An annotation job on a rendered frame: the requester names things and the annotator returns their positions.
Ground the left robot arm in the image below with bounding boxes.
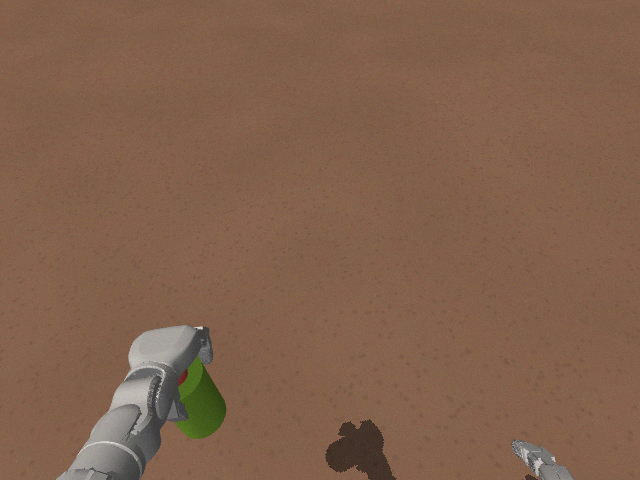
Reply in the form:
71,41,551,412
56,362,178,480

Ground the bottle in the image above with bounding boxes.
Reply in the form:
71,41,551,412
174,356,226,439

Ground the right robot hand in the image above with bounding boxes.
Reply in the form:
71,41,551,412
512,440,574,480

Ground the left robot hand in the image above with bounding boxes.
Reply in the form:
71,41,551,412
128,325,213,422

